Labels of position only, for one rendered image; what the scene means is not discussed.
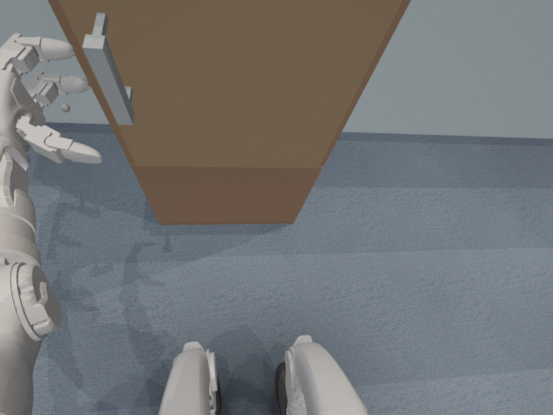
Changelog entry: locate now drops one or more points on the robot left thigh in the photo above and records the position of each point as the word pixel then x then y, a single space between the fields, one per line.
pixel 192 379

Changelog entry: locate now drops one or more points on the robot left hand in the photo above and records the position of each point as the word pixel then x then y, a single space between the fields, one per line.
pixel 18 56

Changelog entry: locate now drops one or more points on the robot left upper arm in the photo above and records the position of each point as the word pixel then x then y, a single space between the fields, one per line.
pixel 29 310

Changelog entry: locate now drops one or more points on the right robot shin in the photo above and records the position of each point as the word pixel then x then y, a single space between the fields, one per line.
pixel 296 402

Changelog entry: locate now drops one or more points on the cupboard door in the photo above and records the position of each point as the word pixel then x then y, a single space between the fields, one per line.
pixel 236 83

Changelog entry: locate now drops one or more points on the handle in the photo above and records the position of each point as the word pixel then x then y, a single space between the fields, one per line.
pixel 99 55

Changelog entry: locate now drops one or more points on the left robot forearm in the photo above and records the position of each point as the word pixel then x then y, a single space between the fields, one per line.
pixel 17 211

